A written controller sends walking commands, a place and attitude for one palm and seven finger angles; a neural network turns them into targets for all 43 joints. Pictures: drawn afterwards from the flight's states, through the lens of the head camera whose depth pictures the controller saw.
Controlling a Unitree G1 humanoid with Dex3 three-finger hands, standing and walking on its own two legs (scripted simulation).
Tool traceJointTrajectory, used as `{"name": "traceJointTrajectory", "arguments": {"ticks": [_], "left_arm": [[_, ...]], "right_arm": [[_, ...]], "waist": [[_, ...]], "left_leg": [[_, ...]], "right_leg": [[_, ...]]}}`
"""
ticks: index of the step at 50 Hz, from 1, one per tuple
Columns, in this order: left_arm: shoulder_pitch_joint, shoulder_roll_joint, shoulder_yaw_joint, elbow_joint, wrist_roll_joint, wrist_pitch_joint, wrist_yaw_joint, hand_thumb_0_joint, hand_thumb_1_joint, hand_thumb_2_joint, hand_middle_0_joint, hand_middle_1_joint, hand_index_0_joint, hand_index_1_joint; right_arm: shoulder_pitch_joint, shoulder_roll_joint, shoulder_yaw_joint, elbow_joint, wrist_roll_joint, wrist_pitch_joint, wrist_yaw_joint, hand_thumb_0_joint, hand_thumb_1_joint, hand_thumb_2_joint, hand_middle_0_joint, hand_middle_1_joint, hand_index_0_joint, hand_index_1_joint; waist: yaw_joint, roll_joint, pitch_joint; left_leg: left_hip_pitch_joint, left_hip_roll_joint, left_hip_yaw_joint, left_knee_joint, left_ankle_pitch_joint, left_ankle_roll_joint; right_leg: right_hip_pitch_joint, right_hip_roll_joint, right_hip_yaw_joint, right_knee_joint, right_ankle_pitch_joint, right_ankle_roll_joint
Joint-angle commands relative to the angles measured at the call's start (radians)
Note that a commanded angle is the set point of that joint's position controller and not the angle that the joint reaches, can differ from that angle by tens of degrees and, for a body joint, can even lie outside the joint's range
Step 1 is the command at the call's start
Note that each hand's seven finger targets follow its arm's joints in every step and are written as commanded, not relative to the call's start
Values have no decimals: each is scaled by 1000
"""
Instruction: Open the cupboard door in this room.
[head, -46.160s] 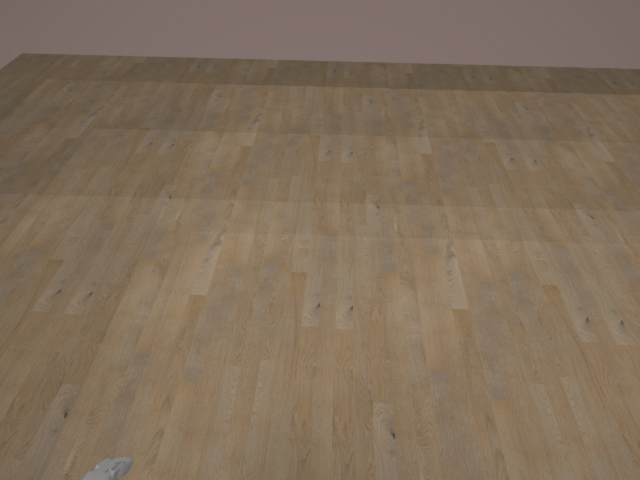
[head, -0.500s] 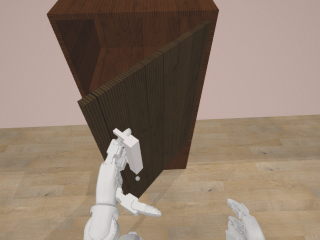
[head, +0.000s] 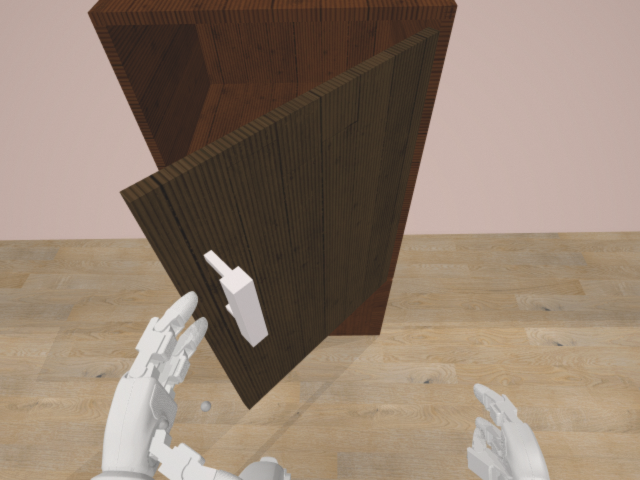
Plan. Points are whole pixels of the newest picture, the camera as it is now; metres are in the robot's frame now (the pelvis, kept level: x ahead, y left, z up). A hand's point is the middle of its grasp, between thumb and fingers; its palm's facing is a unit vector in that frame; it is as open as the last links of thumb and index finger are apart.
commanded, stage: slide the hand sideways off the handle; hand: left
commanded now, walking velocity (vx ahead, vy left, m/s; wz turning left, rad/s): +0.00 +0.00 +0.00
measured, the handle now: (235, 298) +0.31 +0.12 +0.08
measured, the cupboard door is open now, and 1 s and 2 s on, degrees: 44 44 44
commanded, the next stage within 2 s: draw the hand back to the body in 0.18 s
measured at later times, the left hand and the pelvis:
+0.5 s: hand (147, 421) +0.17 +0.17 +0.11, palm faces +0.05 -1.00 -0.07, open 16.3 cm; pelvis -0.02 +0.01 +0.00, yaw +0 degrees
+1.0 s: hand (49, 390) +0.18 +0.24 +0.15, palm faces +0.25 -0.91 -0.34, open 14.7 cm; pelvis +0.00 +0.03 +0.04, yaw -1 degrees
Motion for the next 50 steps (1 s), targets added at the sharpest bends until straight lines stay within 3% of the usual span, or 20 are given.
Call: {"name": "traceJointTrajectory", "arguments": {"ticks": [1,6,7,12,15,17,20,24,28,30,32,34,39,40,41,42,43,46,47,50], "left_arm": [[71,82,111,-222,-48,-77,-31,0,-500,300,-150,-300,-150,-300],[117,80,109,-255,-82,-96,-81,0,-500,300,-150,-300,-150,-300],[123,94,117,-253,-85,-97,-91,0,-500,300,-150,-300,-150,-300],[28,76,66,-263,-90,-116,-114,0,-500,300,-150,-300,-150,-300],[49,107,106,-279,-93,-108,-105,0,-500,300,-150,-300,-150,-300],[44,161,153,-330,-88,-88,-86,0,-500,300,-150,-300,-150,-300],[37,153,161,-356,-87,-43,-57,0,-500,300,-150,-300,-150,-300],[45,122,148,-330,-103,20,-51,0,-500,300,-150,-300,-150,-300],[16,134,147,-319,-110,78,-71,0,-500,300,-150,-300,-150,-300],[-6,165,174,-351,-108,93,-72,0,-500,300,-150,-300,-150,-300],[-14,196,212,-361,-113,101,-69,0,-500,300,-150,-300,-150,-300],[-20,192,219,-404,-120,100,-70,0,-500,300,-150,-300,-150,-300],[-52,225,289,-402,-154,126,-79,0,-325,375,-156,-300,-156,-300],[-63,397,318,-460,10,161,37,0,-290,390,-158,-300,-158,-300],[-11,311,291,-438,21,192,86,0,-255,405,-159,-300,-159,-300],[-7,299,283,-442,29,208,107,0,-220,420,-160,-300,-160,-300],[22,252,242,-420,48,224,119,0,-185,435,-161,-300,-161,-300],[6,285,268,-416,71,242,154,0,-80,480,-165,-300,-165,-300],[4,293,279,-403,76,246,162,0,-45,495,-166,-300,-166,-300],[-41,314,298,-427,88,243,179,0,60,540,-170,-300,-170,-300]], "right_arm": [[-55,-86,-49,-162,4,-57,-17,0,-900,-900,200,300,200,300],[-58,-87,-53,-169,11,-60,-21,0,-900,-900,200,300,200,300],[-63,-89,-53,-169,12,-60,-24,0,-900,-900,200,300,200,300],[-61,-103,-47,-172,11,-82,-32,0,-900,-900,200,300,200,300],[-56,-102,-52,-178,12,-85,-35,0,-900,-900,200,300,200,300],[-64,-98,-49,-186,16,-81,-39,0,-900,-900,200,300,200,300],[-72,-84,-37,-193,26,-76,-42,0,-900,-900,200,300,200,300],[-80,-87,-27,-186,36,-82,-47,0,-900,-900,200,300,200,300],[-92,-99,-15,-181,40,-98,-53,0,-900,-900,200,300,200,300],[-87,-100,-12,-177,39,-108,-56,0,-900,-900,200,300,200,300],[-88,-102,-10,-170,38,-114,-59,0,-900,-900,200,300,200,300],[-88,-99,-6,-172,41,-126,-58,0,-900,-900,200,300,200,300],[-87,-105,-2,-143,46,-149,-62,0,-900,-900,200,300,200,300],[-91,-100,-3,-155,36,-133,-92,0,-900,-900,200,300,200,300],[-84,-81,5,-149,28,-127,-102,0,-900,-900,200,300,200,300],[-88,-85,6,-144,27,-129,-102,0,-900,-900,200,300,200,300],[-87,-77,10,-130,28,-125,-100,0,-900,-900,200,300,200,300],[-99,-89,11,-111,22,-111,-101,0,-900,-900,200,300,200,300],[-110,-93,11,-104,18,-112,-103,0,-900,-900,200,300,200,300],[-116,-99,13,-91,14,-120,-108,0,-900,-900,200,300,200,300]], "waist": [[1,-78,-167],[-4,-61,-160],[0,-58,-147],[-29,-56,-98],[-6,-49,-149],[14,-15,-186],[17,9,-155],[6,-23,-96],[-3,-36,-30],[3,-6,-34],[11,-27,-33],[16,14,-41],[19,6,-38],[56,18,-47],[35,23,-20],[35,-5,-15],[27,41,22],[27,25,29],[28,-21,36],[28,0,31]], "left_leg": [[109,-59,27,-89,276,53],[101,-62,22,-81,281,55],[87,-62,19,-78,272,56],[62,-59,6,-58,199,62],[73,-55,7,-66,190,59],[104,-55,11,-89,199,60],[128,-54,13,-125,178,58],[148,-47,3,-168,145,58],[152,-44,-4,-205,95,58],[174,-43,-5,-221,94,59],[182,-42,-10,-236,94,59],[212,-43,-7,-250,103,57],[236,-42,-9,-271,120,54],[271,-36,20,-300,138,56],[302,-41,28,-309,153,58],[309,-40,24,-315,161,57],[332,-35,33,-323,171,59],[378,-29,27,-372,212,60],[385,-27,22,-388,226,61],[445,-24,23,-437,233,62]], "right_leg": [[107,21,60,-160,528,31],[92,23,51,-146,532,33],[90,24,56,-149,505,30],[-3,31,54,-153,341,21],[8,34,50,-149,297,14],[44,37,49,-158,290,9],[53,39,37,-182,261,9],[53,47,17,-220,227,14],[55,44,19,-269,154,18],[63,44,17,-277,151,15],[83,47,15,-289,145,13],[87,48,6,-289,158,11],[124,51,4,-319,179,12],[148,20,80,-400,202,-4],[154,12,69,-424,207,-2],[167,11,62,-436,210,0],[165,9,52,-435,231,4],[217,14,33,-456,281,7],[242,16,28,-471,294,6],[275,15,27,-497,301,10]]}}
